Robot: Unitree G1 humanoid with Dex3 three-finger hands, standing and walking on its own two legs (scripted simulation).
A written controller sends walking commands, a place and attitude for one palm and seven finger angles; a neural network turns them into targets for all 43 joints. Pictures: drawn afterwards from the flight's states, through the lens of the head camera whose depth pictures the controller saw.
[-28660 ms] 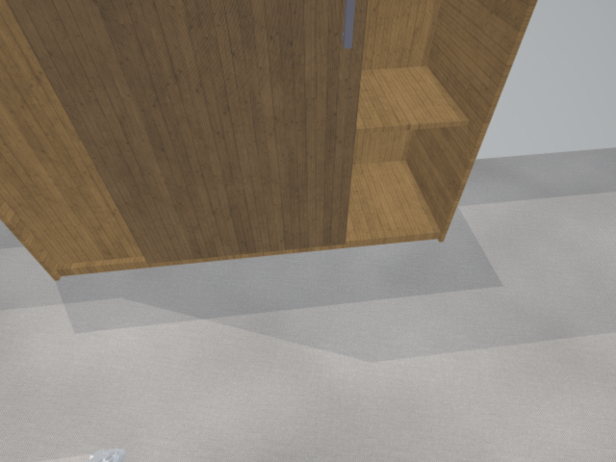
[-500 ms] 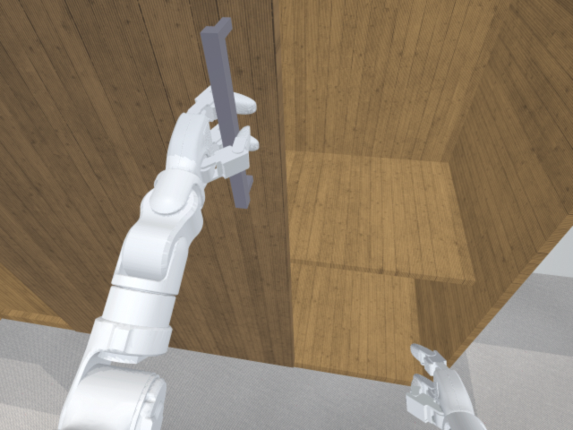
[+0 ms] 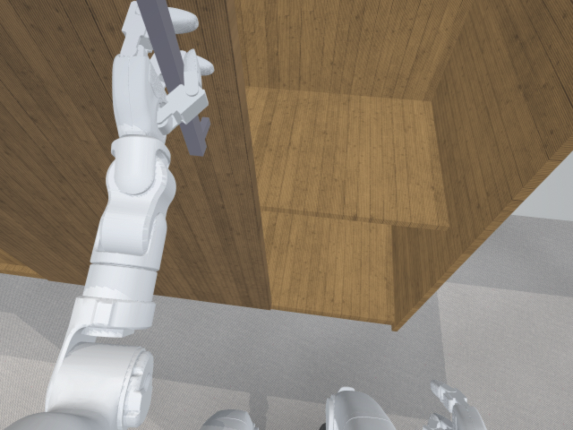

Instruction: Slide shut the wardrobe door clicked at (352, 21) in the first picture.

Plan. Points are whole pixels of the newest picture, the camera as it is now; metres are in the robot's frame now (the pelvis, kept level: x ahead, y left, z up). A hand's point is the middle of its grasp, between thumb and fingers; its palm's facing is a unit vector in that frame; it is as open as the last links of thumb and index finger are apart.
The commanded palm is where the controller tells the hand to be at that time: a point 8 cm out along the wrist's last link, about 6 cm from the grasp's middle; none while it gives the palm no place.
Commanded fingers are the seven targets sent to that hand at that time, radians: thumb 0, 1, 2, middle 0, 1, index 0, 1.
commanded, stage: step sideways, sliding the door along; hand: left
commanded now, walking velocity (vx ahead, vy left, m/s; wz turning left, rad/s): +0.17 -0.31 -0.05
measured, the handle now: (178, 57) +0.46 +0.17 +0.24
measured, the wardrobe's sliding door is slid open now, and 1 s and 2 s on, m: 0.42 0.23 0.02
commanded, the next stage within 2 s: none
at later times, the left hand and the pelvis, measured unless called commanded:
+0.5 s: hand (252, 94) +0.42 +0.08 +0.22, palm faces +0.32 -0.94 -0.09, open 6.1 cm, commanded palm +0.39 +0.06 +0.23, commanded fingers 0.00 0.90 0.90 -0.45 -1.40 -0.45 -1.40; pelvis +0.03 -0.12 +0.00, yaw +5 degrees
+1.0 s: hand (374, 113) +0.41 -0.05 +0.22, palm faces +0.08 -0.99 -0.14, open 6.4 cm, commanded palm +0.39 -0.03 +0.23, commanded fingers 0.00 0.90 0.90 -0.45 -1.40 -0.45 -1.40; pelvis +0.04 -0.16 +0.00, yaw +2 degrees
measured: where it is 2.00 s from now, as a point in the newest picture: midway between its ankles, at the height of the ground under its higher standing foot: outside the picture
